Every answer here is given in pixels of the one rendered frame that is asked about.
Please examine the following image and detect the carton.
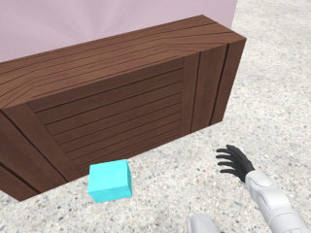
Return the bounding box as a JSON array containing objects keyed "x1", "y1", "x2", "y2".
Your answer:
[{"x1": 87, "y1": 159, "x2": 132, "y2": 203}]

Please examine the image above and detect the robot right forearm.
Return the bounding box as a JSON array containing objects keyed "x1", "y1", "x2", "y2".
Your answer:
[{"x1": 245, "y1": 170, "x2": 311, "y2": 233}]

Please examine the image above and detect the right robot thigh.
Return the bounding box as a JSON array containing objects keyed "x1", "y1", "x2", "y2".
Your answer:
[{"x1": 186, "y1": 214, "x2": 221, "y2": 233}]

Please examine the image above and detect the pedestal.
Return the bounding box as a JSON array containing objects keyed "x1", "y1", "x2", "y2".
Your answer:
[{"x1": 0, "y1": 15, "x2": 247, "y2": 202}]

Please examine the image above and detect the right robot hand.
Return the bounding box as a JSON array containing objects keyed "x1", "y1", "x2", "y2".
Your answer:
[{"x1": 216, "y1": 145, "x2": 256, "y2": 183}]

